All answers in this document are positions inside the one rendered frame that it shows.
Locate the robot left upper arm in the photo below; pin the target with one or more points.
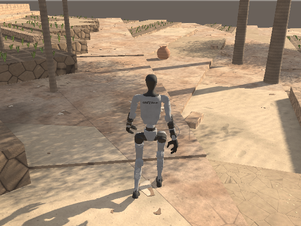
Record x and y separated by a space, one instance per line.
133 107

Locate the left robot hand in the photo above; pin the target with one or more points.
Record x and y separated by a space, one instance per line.
128 129

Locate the robot right upper arm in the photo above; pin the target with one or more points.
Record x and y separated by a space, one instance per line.
167 107

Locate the robot right shin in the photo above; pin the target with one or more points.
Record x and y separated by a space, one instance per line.
160 166

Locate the robot right thigh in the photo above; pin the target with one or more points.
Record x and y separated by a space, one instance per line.
161 141

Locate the right robot hand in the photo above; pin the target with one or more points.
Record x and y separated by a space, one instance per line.
175 142

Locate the robot left forearm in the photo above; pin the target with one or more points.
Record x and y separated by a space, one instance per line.
129 121

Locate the robot right forearm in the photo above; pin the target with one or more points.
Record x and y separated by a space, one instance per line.
172 129

